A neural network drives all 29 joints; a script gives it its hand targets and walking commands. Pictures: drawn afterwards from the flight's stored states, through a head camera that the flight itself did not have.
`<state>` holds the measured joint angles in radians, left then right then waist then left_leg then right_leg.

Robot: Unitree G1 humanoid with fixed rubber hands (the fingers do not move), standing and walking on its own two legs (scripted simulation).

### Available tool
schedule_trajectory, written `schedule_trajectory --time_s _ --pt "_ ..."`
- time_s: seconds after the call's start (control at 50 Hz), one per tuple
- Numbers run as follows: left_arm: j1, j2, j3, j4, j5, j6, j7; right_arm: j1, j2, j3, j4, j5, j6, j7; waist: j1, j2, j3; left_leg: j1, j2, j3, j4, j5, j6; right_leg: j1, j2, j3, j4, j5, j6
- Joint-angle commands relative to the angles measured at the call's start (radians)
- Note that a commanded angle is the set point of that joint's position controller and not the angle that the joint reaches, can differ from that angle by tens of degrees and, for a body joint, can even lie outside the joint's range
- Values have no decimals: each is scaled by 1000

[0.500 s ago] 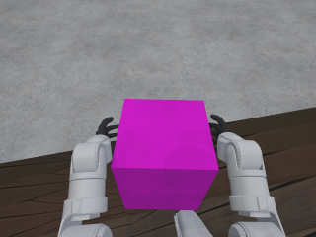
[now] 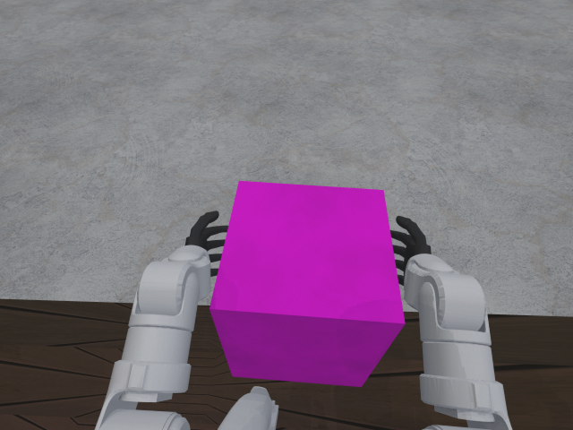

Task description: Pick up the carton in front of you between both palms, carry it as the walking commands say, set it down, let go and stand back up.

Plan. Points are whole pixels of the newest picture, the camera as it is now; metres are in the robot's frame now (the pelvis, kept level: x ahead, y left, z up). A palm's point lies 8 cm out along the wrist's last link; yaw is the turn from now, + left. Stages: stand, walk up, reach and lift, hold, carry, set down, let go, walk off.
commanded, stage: carry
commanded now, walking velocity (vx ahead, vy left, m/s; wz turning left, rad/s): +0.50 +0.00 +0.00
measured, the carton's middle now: (303, 289) +0.34 +0.03 +0.00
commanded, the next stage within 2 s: none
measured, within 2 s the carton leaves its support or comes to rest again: neither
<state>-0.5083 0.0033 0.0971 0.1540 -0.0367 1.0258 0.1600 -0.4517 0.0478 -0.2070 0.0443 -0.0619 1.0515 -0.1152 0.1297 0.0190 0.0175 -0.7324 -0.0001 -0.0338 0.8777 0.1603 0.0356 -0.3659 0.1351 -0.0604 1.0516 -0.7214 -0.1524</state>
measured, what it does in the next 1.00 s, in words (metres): goes down: left foot 0.15 m lower, then right foot 0.15 m lower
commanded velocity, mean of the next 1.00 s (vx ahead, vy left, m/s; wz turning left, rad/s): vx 0.50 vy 0.00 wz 0.00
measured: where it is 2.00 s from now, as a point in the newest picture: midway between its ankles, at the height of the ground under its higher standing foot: (321, 225)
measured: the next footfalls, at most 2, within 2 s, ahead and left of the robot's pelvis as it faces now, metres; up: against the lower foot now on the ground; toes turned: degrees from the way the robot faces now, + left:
left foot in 0.10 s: +0.22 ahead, +0.06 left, -0.15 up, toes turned +1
right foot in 0.48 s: +0.53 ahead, -0.06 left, -0.31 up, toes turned -4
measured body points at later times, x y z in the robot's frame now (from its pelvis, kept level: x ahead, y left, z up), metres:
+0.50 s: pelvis +0.40 -0.01 -0.25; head +0.40 +0.00 +0.20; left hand +0.75 +0.15 -0.15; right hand +0.77 -0.15 -0.14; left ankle +0.24 +0.07 -0.76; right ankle +0.49 -0.06 -0.96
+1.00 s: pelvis +0.80 +0.03 -0.43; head +0.81 +0.02 +0.02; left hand +1.17 +0.14 -0.36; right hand +1.13 -0.16 -0.36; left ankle +0.78 +0.08 -1.12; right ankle +0.81 -0.10 -1.05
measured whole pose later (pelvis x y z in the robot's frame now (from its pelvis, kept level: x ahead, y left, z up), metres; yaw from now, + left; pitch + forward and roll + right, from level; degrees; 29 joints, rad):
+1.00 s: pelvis +0.80 +0.03 -0.43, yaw +1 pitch +2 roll +1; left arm -0.52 -0.03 0.21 0.16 0.05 1.05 0.12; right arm -0.53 0.01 -0.13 0.18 0.01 1.04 -0.17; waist -0.14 0.01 -0.02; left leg -0.43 -0.15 0.05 0.87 -0.49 0.13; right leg -0.70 0.00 0.06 1.35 -0.47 -0.02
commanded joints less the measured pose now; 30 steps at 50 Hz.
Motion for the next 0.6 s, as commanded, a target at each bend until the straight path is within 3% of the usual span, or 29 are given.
schedule_trajectory --time_s 0.0,0.02,0.04,0.06,0.08,0.1,0.12,0.14,0.16,0.18,0.2,0.22,0.24,0.26,0.28,0.3,0.32,0.36,0.38,0.4,0.42,0.44,0.46,0.48,0.5,0.52,0.54,0.56,0.58 --pt "-733 -1097 -669 -227 -451 -30 -280 -672 914 687 -142 323 -42 163 -18 -119 -384 363 -104 157 -263 255 16 15 -108 172 -97 677 -11" --pt "-694 -1078 -655 -207 -442 -25 -278 -676 907 691 -137 323 -30 159 -66 -185 -453 512 -109 186 -102 402 40 -11 -138 123 33 716 21" --pt "-654 -1062 -647 -195 -431 -17 -278 -659 885 695 -142 317 -18 159 -149 -209 -475 586 -109 181 -131 255 52 -6 -148 87 143 842 50" --pt "-660 -1044 -629 -179 -417 -5 -278 -641 859 683 -118 314 -7 160 -254 -68 -456 731 -109 184 -237 165 77 -96 -153 53 323 1042 87" --pt "-674 -1019 -599 -163 -386 5 -273 -636 848 684 -115 332 8 170 -358 71 -386 842 -2 92 -385 217 164 -244 -86 9 751 722 124" --pt "-645 -1003 -552 -125 -340 21 -265 -624 839 678 -62 348 27 175 -346 128 -314 907 94 -17 -285 379 156 -446 20 -30 931 4 112" --pt "-606 -951 -513 -88 -303 49 -253 -637 832 683 -7 363 35 179 -180 164 -393 1039 226 -307 -172 586 212 -603 -30 129 780 67 108" --pt "-599 -892 -461 -76 -271 59 -241 -681 876 695 -7 406 41 189 -189 49 -432 1057 260 -384 -153 316 223 -692 -103 207 598 232 87" --pt "-599 -868 -435 -72 -237 65 -234 -748 926 713 -3 455 43 197 -196 8 -410 961 241 -418 -137 230 233 -690 -137 181 514 252 98" --pt "-606 -878 -408 -72 -216 66 -231 -800 955 724 7 497 40 206 -193 -80 -433 838 286 -489 -165 49 310 -652 -152 199 397 279 131" --pt "-636 -876 -398 -86 -190 61 -231 -852 1013 749 2 531 31 215 -187 -85 -402 707 294 -564 -214 76 335 -564 -160 189 252 284 142" --pt "-663 -900 -392 -93 -182 53 -233 -897 1061 756 -10 552 23 222 -197 -54 -380 628 293 -555 -234 187 321 -493 -161 162 180 333 150" --pt "-688 -917 -393 -107 -186 42 -236 -909 1095 760 3 573 15 228 -201 -9 -405 621 279 -509 -153 196 269 -470 -155 116 280 489 133" --pt "-707 -941 -405 -114 -194 31 -237 -928 1124 761 -10 582 3 232 -196 -38 -402 594 230 -453 -125 140 216 -466 -158 111 222 544 115" --pt "-725 -961 -422 -128 -201 21 -241 -966 1146 764 -29 592 -4 236 -224 -106 -381 574 103 -340 6 -101 168 -480 -160 120 -14 812 96" --pt "-726 -984 -438 -132 -205 16 -238 -973 1160 764 -23 599 -7 237 -228 -41 -402 578 84 -287 28 -110 160 -438 -124 61 -59 898 93" --pt "-740 -997 -459 -156 -217 13 -236 -949 1160 760 -26 603 -13 237 -236 -71 -382 471 31 -213 45 -235 158 -295 -103 25 -205 1054 100" --pt "-773 -997 -504 -218 -237 13 -225 -910 1148 745 -42 591 -24 234 -249 54 -360 366 0 -113 57 -260 153 -52 -66 -33 -394 1079 104" --pt "-783 -994 -522 -243 -247 17 -217 -856 1139 729 -32 577 -23 230 -242 102 -350 342 -20 -53 111 -260 137 46 -48 -71 -462 1116 110" --pt "-761 -992 -536 -250 -250 23 -215 -809 1122 722 -16 567 -22 226 -155 152 -455 301 22 7 289 -105 102 247 -37 -117 -305 1230 83" --pt "-720 -982 -542 -238 -255 26 -212 -742 1112 719 5 537 -16 227 -23 103 -549 294 52 68 450 122 54 418 -47 -93 -373 1128 62" --pt "-696 -972 -550 -232 -266 29 -218 -741 1099 709 3 513 -17 226 63 -52 -489 153 6 90 806 2 8 540 -104 -36 -500 1103 2" --pt "-669 -979 -561 -211 -273 36 -227 -731 1078 675 43 469 -11 221 88 -141 -382 19 -110 112 1065 -768 -12 524 -216 93 -549 1119 -40" --pt "-644 -951 -558 -153 -288 42 -232 -673 1037 628 85 427 10 215 -31 -183 -457 -173 -93 -25 985 -844 -19 739 -360 349 -291 1446 -76" --pt "-667 -985 -580 -141 -325 47 -246 -573 979 570 148 356 12 204 -80 -99 -516 -263 -28 -65 870 -755 3 764 -431 450 -302 1295 -83" --pt "-708 -1025 -607 -131 -363 30 -262 -547 946 535 144 304 10 199 -76 -123 -543 -342 -9 -104 804 -652 14 723 -472 558 -327 913 -168" --pt "-737 -1080 -628 -129 -391 13 -272 -585 941 532 119 295 5 200 -50 -68 -541 -309 32 -114 739 -661 6 605 -472 678 -341 772 -204" --pt "-792 -1118 -640 -155 -415 3 -284 -636 968 539 97 297 -8 203 -60 44 -451 -264 29 -110 564 -607 -16 426 -464 626 -338 832 -206" --pt "-866 -1160 -668 -168 -449 -6 -290 -659 959 527 85 290 -23 208 -64 81 -387 -140 29 -63 351 -582 -32 236 -439 571 -390 818 -193"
